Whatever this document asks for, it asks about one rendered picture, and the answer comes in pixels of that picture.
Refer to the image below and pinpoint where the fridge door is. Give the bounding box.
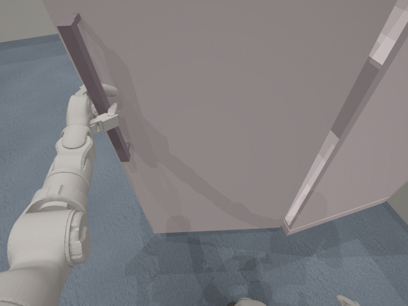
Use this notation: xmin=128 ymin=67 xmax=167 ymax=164
xmin=42 ymin=0 xmax=397 ymax=233

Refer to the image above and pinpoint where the left robot forearm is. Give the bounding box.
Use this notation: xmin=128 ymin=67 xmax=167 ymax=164
xmin=7 ymin=124 xmax=96 ymax=266

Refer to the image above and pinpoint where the left robot hand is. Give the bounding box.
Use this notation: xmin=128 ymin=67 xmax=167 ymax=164
xmin=66 ymin=84 xmax=120 ymax=135

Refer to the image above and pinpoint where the left robot upper arm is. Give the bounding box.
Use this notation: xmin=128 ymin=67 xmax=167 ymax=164
xmin=0 ymin=209 xmax=91 ymax=306

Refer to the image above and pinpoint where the handle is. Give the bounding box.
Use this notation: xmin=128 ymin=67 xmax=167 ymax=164
xmin=57 ymin=13 xmax=131 ymax=162

